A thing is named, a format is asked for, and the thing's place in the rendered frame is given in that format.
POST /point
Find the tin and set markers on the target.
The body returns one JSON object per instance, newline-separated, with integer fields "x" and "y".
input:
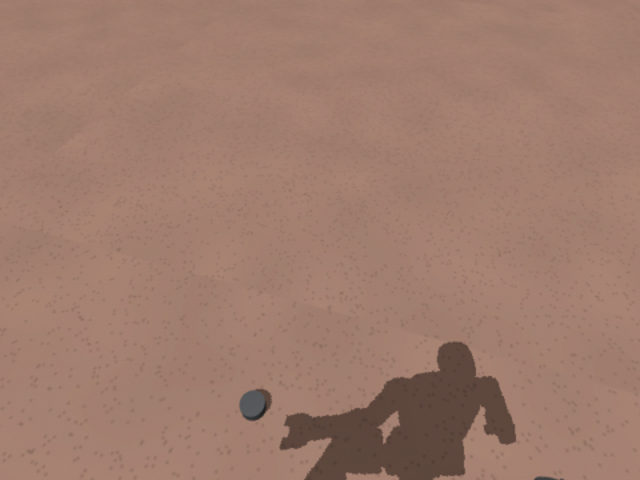
{"x": 252, "y": 405}

